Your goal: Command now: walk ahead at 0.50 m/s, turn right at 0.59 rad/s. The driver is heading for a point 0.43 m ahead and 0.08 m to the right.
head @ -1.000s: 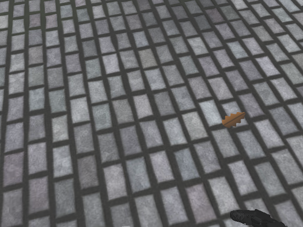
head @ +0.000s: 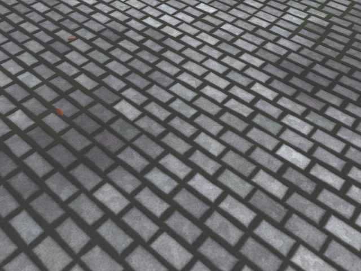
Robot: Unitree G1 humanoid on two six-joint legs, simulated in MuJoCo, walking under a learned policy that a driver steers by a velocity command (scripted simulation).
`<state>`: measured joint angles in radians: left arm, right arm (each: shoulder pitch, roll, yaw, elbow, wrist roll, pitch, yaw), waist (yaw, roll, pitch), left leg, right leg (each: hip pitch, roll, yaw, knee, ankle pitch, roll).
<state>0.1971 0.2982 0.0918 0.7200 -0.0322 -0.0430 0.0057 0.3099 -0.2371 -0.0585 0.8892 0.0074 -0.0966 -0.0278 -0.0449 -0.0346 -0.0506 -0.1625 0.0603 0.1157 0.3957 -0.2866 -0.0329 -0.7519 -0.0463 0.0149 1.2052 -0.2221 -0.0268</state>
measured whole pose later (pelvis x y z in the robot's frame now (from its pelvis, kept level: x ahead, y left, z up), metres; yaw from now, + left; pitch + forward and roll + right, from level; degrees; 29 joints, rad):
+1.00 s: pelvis +0.38 -0.06 -0.01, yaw -20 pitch +0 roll +0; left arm 0.27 0.22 0.05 0.79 0.02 0.03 0.03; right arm 0.14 -0.20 -0.02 0.80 -0.01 -0.02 0.00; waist -0.01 0.02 0.01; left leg -0.39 -0.01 0.02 0.54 -0.16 0.01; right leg -0.27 -0.03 0.05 0.61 -0.34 0.04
